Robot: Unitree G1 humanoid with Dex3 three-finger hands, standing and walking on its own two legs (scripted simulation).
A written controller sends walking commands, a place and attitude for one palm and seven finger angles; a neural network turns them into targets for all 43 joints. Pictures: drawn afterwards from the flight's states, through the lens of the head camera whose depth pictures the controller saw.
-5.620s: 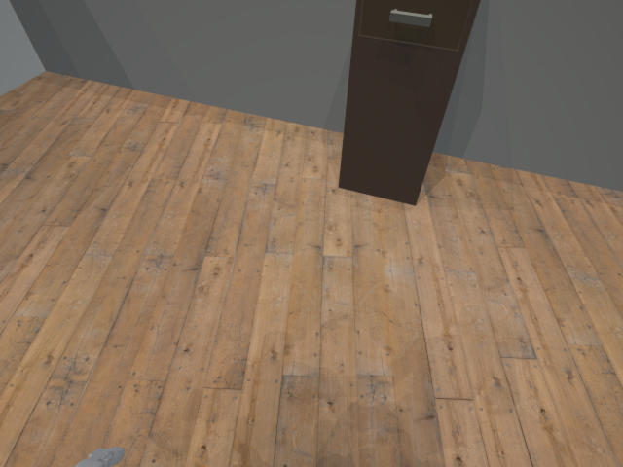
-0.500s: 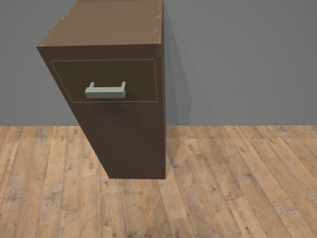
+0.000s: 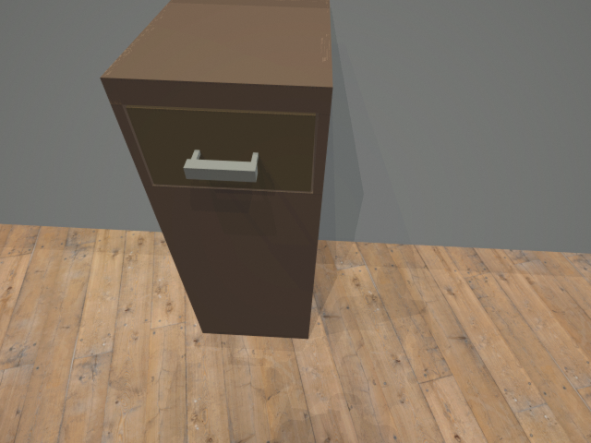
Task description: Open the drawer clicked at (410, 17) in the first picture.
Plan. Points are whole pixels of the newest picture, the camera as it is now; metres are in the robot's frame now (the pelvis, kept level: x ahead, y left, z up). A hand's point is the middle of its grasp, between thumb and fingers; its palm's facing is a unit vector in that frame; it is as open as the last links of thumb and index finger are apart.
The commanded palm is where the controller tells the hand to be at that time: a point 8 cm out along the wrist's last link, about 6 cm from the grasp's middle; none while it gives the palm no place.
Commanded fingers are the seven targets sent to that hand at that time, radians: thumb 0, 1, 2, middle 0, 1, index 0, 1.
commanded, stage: come to a stop and stand still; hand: left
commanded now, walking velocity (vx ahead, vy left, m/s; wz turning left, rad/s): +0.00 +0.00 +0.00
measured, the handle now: (223, 163) +0.57 +0.18 +0.05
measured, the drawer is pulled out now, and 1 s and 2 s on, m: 0.00 0.00 0.00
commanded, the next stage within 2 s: look again from close up in 0.90 s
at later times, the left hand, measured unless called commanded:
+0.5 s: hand out of the picture -0.02 +0.19 -0.16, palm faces +0.02 -0.98 -0.21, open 7.4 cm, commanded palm none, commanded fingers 0.00 0.90 0.90 -0.20 -0.30 -0.20 -0.30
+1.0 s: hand out of the picture -0.06 +0.15 -0.17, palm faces +0.06 -0.99 -0.16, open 7.4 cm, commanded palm none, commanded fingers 0.00 0.90 0.90 -0.20 -0.30 -0.20 -0.30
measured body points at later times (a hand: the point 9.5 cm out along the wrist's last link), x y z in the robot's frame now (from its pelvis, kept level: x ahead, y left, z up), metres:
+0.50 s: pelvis -0.04 +0.01 +0.01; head -0.05 +0.02 +0.46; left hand -0.02 +0.25 -0.14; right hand -0.02 -0.23 -0.14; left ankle -0.03 +0.11 -0.73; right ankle +0.01 -0.15 -0.73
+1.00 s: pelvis -0.05 +0.00 +0.01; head -0.06 +0.00 +0.46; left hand -0.06 +0.20 -0.15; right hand -0.07 -0.21 -0.15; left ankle -0.03 +0.11 -0.73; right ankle +0.01 -0.15 -0.73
